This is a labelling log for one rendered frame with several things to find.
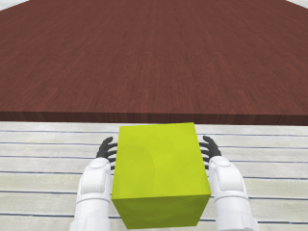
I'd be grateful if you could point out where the robot left forearm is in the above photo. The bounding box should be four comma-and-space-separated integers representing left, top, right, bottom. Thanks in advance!
68, 157, 112, 231

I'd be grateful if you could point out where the left robot hand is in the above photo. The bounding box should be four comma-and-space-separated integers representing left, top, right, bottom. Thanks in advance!
95, 137, 117, 170

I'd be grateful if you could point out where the carton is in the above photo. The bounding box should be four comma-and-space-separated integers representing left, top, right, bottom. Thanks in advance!
111, 122, 212, 230

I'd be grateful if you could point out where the right robot hand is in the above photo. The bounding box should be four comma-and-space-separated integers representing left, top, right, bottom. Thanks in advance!
199, 136, 221, 170

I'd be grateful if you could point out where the robot right forearm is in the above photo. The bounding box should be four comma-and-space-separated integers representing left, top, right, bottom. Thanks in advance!
209, 156, 260, 231

